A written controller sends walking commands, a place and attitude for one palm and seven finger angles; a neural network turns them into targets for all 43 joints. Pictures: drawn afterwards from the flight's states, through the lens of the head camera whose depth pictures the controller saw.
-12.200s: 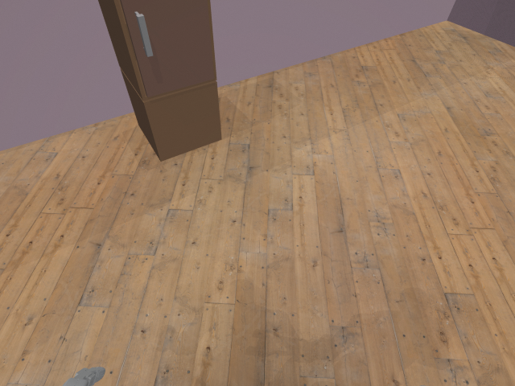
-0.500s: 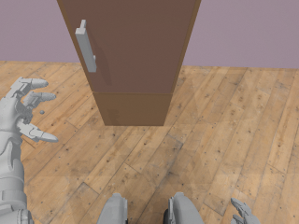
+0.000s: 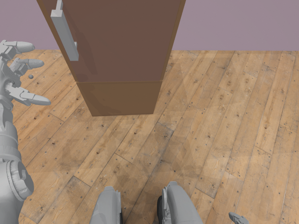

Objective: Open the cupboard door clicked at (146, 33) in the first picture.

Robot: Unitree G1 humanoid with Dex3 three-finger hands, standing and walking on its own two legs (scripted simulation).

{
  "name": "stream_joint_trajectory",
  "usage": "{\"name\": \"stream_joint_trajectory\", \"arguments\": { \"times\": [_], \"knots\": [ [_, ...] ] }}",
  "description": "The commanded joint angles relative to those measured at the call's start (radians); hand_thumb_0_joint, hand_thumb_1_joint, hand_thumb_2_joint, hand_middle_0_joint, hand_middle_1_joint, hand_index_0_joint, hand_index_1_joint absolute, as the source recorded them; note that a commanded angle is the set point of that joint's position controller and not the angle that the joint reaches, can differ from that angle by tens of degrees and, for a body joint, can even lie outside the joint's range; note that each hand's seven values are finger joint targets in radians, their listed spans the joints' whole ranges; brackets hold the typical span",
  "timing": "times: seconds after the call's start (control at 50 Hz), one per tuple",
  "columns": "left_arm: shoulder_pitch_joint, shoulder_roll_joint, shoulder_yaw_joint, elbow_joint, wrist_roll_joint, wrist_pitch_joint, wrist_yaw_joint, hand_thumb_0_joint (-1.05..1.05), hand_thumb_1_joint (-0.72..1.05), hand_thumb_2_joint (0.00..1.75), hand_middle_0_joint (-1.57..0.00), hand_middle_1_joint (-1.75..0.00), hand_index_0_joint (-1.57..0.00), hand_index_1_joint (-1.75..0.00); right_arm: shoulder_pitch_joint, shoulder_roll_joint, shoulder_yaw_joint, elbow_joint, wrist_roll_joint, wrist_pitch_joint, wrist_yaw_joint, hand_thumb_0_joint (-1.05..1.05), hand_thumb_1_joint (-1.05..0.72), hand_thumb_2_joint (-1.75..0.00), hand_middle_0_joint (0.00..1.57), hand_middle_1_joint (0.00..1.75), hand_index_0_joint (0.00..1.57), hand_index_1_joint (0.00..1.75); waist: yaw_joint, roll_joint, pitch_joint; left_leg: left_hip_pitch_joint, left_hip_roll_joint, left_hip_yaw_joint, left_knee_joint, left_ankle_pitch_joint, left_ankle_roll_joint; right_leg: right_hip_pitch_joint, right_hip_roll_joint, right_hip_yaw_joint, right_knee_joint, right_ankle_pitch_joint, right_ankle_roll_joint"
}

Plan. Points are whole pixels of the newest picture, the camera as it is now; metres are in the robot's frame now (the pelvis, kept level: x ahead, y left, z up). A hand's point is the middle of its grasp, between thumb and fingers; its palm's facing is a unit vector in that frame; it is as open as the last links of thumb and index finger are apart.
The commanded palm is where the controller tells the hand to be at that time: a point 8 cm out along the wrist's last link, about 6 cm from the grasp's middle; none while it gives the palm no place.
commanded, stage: move the hooked fingers beside the handle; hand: left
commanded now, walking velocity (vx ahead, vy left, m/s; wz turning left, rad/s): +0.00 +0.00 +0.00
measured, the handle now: (67, 32) +0.62 +0.21 +0.05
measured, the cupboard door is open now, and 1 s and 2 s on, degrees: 0 0 0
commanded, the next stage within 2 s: slide the fingers in behind the handle in 1.34 s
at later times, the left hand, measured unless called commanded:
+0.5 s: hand (40, 47) +0.55 +0.27 +0.06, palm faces +0.03 -1.00 -0.02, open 14.0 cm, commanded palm +0.55 +0.30 +0.05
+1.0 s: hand (36, 44) +0.57 +0.28 +0.06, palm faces +0.03 -1.00 -0.02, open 14.0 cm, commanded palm +0.56 +0.29 +0.05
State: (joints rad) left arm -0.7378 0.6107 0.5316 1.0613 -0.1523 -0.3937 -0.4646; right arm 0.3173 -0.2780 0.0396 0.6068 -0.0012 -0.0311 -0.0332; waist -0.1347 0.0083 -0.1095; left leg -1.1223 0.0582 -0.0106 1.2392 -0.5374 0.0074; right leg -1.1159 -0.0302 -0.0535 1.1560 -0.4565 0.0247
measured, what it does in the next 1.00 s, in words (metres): stands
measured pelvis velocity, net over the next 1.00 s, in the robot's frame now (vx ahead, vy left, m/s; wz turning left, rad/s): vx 0.01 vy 0.01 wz -0.03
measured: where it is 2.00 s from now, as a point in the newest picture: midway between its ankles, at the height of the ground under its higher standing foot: outside the picture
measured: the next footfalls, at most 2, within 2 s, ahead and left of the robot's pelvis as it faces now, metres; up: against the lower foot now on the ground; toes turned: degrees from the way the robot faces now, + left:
none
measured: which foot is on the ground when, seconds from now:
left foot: down 0.00-1.00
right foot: down 0.00-1.00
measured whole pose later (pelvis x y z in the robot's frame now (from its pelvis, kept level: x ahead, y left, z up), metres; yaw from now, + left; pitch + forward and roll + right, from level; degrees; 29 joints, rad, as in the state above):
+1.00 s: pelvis +0.01 +0.01 -0.01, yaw -2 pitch +31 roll -7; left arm -1.08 0.84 0.56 1.20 -0.02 -0.29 -0.43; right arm 0.37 -0.26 0.09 0.59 -0.03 0.09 0.01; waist -0.25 0.02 -0.09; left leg -1.30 0.08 -0.05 1.30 -0.56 0.02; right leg -1.25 -0.01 -0.09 1.15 -0.45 0.04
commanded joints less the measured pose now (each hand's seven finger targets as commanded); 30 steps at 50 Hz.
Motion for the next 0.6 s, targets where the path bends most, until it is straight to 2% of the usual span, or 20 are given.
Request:
{"name": "stream_joint_trajectory", "arguments": {
  "times": [0.0,0.02,0.04,0.06,0.1,0.12,0.14,0.16,0.18,0.26,0.28,0.32,0.34,0.38,0.42,0.46,0.48,0.54,0.56,0.58],
  "knots": [
    [-0.450,0.361,0.057,-0.181,-0.002,-0.088,0.007,0.00,-0.50,0.30,-0.30,-1.20,-0.30,-1.20,0.148,-0.199,-0.070,-0.047,-0.003,-0.002,-0.016,0.00,-0.90,-0.90,0.20,0.30,0.20,0.30,-0.013,0.157,-0.499,0.338,-0.022,-0.051,-0.144,0.370,0.015,0.196,0.056,0.007,-0.103,0.204,-0.040],
    [-0.470,0.355,0.045,-0.180,0.002,-0.090,0.004,0.00,-0.50,0.30,-0.30,-1.20,-0.30,-1.20,0.150,-0.199,-0.070,-0.044,-0.005,0.001,-0.016,0.00,-0.90,-0.90,0.20,0.30,0.20,0.30,-0.020,0.172,-0.522,0.346,-0.023,-0.051,-0.135,0.376,0.016,0.192,0.055,0.010,-0.101,0.208,-0.039],
    [-0.458,0.373,0.060,-0.156,0.007,-0.089,0.005,0.00,-0.50,0.30,-0.30,-1.20,-0.30,-1.20,0.155,-0.200,-0.069,-0.044,-0.006,0.006,-0.016,0.00,-0.90,-0.90,0.20,0.30,0.20,0.30,-0.013,0.171,-0.520,0.343,-0.023,-0.052,-0.136,0.379,0.014,0.195,0.056,0.009,-0.102,0.208,-0.041],
    [-0.490,0.372,0.050,-0.165,0.007,-0.089,0.004,0.00,-0.50,0.30,-0.30,-1.20,-0.30,-1.20,0.155,-0.200,-0.065,-0.042,-0.008,0.009,-0.014,0.00,-0.90,-0.90,0.20,0.30,0.20,0.30,-0.022,0.198,-0.532,0.343,-0.022,-0.052,-0.130,0.387,0.015,0.191,0.055,0.010,-0.098,0.215,-0.040],
    [-0.490,0.396,0.063,-0.126,0.011,-0.078,0.000,0.00,-0.50,0.30,-0.30,-1.20,-0.30,-1.20,0.167,-0.203,-0.061,-0.039,-0.009,0.019,-0.012,0.00,-0.90,-0.90,0.20,0.30,0.20,0.30,-0.024,0.190,-0.542,0.337,-0.021,-0.053,-0.122,0.401,0.017,0.193,0.058,0.010,-0.096,0.226,-0.039],
    [-0.490,0.394,0.057,-0.095,0.015,-0.065,-0.002,0.00,-0.50,0.30,-0.30,-1.20,-0.30,-1.20,0.168,-0.205,-0.061,-0.038,-0.007,0.024,-0.013,0.00,-0.90,-0.90,0.20,0.30,0.20,0.30,-0.039,0.161,-0.519,0.316,-0.020,-0.052,-0.118,0.389,0.021,0.188,0.058,0.009,-0.100,0.227,-0.036],
    [-0.505,0.413,0.062,-0.073,0.020,-0.052,-0.003,0.00,-0.50,0.30,-0.30,-1.20,-0.30,-1.20,0.170,-0.207,-0.056,-0.039,-0.006,0.029,-0.014,0.00,-0.90,-0.90,0.20,0.30,0.20,0.30,-0.041,0.164,-0.500,0.283,-0.020,-0.050,-0.115,0.371,0.023,0.188,0.058,0.011,-0.099,0.220,-0.035],
    [-0.530,0.411,0.048,-0.050,0.024,-0.039,-0.004,0.00,-0.50,0.30,-0.30,-1.20,-0.30,-1.20,0.171,-0.207,-0.052,-0.038,-0.005,0.033,-0.014,0.00,-0.90,-0.90,0.20,0.30,0.20,0.30,-0.057,0.157,-0.478,0.258,-0.019,-0.048,-0.112,0.342,0.027,0.180,0.058,0.013,-0.104,0.205,-0.032],
    [-0.552,0.433,0.059,-0.051,0.026,-0.038,-0.004,0.00,-0.50,0.30,-0.30,-1.20,-0.30,-1.20,0.176,-0.208,-0.048,-0.042,-0.006,0.036,-0.016,0.00,-0.90,-0.90,0.20,0.30,0.20,0.30,-0.054,0.162,-0.481,0.255,-0.020,-0.053,-0.111,0.347,0.028,0.181,0.060,0.011,-0.097,0.208,-0.036],
    [-0.652,0.475,0.055,-0.094,0.061,-0.041,0.014,0.00,-0.50,0.30,-0.30,-1.20,-0.30,-1.20,0.201,-0.212,-0.047,-0.035,-0.017,0.048,-0.012,0.00,-0.90,-0.90,0.20,0.30,0.20,0.30,-0.071,0.247,-0.567,0.329,-0.011,-0.069,-0.091,0.425,0.021,0.130,0.061,0.002,-0.078,0.230,-0.037],
    [-0.658,0.471,0.057,-0.090,0.057,-0.046,0.016,0.00,-0.50,0.30,-0.30,-1.20,-0.30,-1.20,0.208,-0.212,-0.047,-0.038,-0.019,0.049,-0.009,0.00,-0.90,-0.90,0.20,0.30,0.20,0.30,-0.075,0.248,-0.579,0.338,-0.012,-0.070,-0.078,0.443,0.022,0.114,0.064,0.002,-0.071,0.238,-0.039],
    [-0.680,0.519,0.085,-0.069,0.065,-0.044,0.021,0.00,-0.50,0.30,-0.30,-1.20,-0.30,-1.20,0.216,-0.218,-0.043,-0.030,-0.021,0.059,-0.008,0.00,-0.90,-0.90,0.20,0.30,0.20,0.30,-0.082,0.239,-0.585,0.326,-0.007,-0.075,-0.072,0.448,0.021,0.120,0.065,0.000,-0.071,0.243,-0.036],
    [-0.685,0.510,0.076,-0.052,0.064,-0.037,0.020,0.00,-0.50,0.30,-0.30,-1.20,-0.30,-1.20,0.219,-0.217,-0.040,-0.033,-0.020,0.062,-0.007,0.00,-0.90,-0.90,0.20,0.30,0.20,0.30,-0.090,0.227,-0.577,0.307,-0.008,-0.071,-0.069,0.438,0.024,0.130,0.066,0.003,-0.075,0.246,-0.034],
    [-0.701,0.528,0.077,-0.032,0.078,-0.023,0.019,0.00,-0.50,0.30,-0.30,-1.20,-0.30,-1.20,0.227,-0.217,-0.035,-0.040,-0.021,0.068,-0.004,0.00,-0.90,-0.90,0.20,0.30,0.20,0.30,-0.087,0.258,-0.584,0.306,-0.009,-0.073,-0.068,0.447,0.023,0.122,0.067,0.000,-0.066,0.249,-0.039],
    [-0.722,0.530,0.050,0.036,0.101,0.011,0.022,0.00,-0.50,0.30,-0.30,-1.20,-0.30,-1.20,0.227,-0.220,-0.024,-0.037,-0.020,0.077,-0.005,0.00,-0.90,-0.90,0.20,0.30,0.20,0.30,-0.113,0.236,-0.519,0.253,-0.006,-0.071,-0.064,0.392,0.029,0.090,0.068,-0.003,-0.074,0.214,-0.033],
    [-0.767,0.576,0.053,0.047,0.122,0.031,0.029,0.00,-0.50,0.30,-0.30,-1.20,-0.30,-1.20,0.234,-0.221,-0.013,-0.045,-0.020,0.082,-0.009,0.00,-0.90,-0.90,0.20,0.30,0.20,0.30,-0.125,0.219,-0.508,0.195,-0.008,-0.068,-0.055,0.359,0.037,0.111,0.066,0.002,-0.073,0.207,-0.028],
    [-0.775,0.572,0.048,0.045,0.125,0.031,0.030,0.00,-0.50,0.30,-0.30,-1.20,-0.30,-1.20,0.240,-0.221,-0.013,-0.051,-0.020,0.082,-0.009,0.00,-0.90,-0.90,0.20,0.30,0.20,0.30,-0.127,0.236,-0.521,0.216,-0.007,-0.073,-0.056,0.376,0.037,0.096,0.069,-0.003,-0.067,0.213,-0.033],
    [-0.809,0.620,0.068,0.028,0.138,0.025,0.033,0.00,-0.50,0.30,-0.30,-1.20,-0.30,-1.20,0.256,-0.225,-0.008,-0.051,-0.027,0.087,-0.008,0.00,-0.90,-0.90,0.20,0.30,0.20,0.30,-0.131,0.270,-0.585,0.231,-0.004,-0.076,-0.036,0.410,0.034,0.089,0.070,-0.005,-0.054,0.226,-0.033],
    [-0.800,0.645,0.087,0.005,0.139,0.019,0.032,0.00,-0.50,0.30,-0.30,-1.20,-0.30,-1.20,0.262,-0.226,-0.008,-0.053,-0.031,0.091,-0.005,0.00,-0.90,-0.90,0.20,0.30,0.20,0.30,-0.118,0.293,-0.612,0.253,-0.002,-0.080,-0.035,0.445,0.030,0.099,0.071,-0.007,-0.048,0.246,-0.036],
    [-0.770,0.633,0.093,-0.001,0.133,0.013,0.026,0.00,-0.50,0.30,-0.30,-1.20,-0.30,-1.20,0.270,-0.226,-0.012,-0.057,-0.032,0.094,-0.001,0.00,-0.90,-0.90,0.20,0.30,0.20,0.30,-0.111,0.315,-0.643,0.295,-0.001,-0.084,-0.034,0.490,0.026,0.087,0.073,-0.012,-0.040,0.266,-0.041]
  ]
}}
